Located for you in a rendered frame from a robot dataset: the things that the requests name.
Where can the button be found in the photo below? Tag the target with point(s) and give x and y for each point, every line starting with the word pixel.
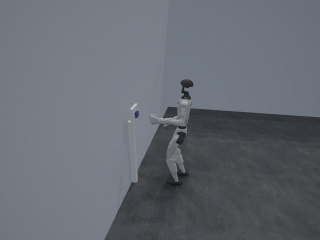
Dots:
pixel 136 114

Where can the robot left foot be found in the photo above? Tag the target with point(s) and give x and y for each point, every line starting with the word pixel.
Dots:
pixel 173 182

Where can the left robot forearm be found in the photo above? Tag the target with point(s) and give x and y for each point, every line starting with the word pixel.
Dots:
pixel 173 122

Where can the left robot hand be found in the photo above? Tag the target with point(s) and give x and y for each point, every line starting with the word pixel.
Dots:
pixel 154 119

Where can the robot right foot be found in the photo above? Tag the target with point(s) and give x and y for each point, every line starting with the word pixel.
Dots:
pixel 180 173

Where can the panel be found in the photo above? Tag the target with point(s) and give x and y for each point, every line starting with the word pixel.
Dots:
pixel 132 143

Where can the left robot upper arm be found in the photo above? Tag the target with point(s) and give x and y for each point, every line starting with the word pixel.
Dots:
pixel 183 110

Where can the robot foot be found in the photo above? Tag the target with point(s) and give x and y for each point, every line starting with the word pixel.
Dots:
pixel 173 182
pixel 180 173

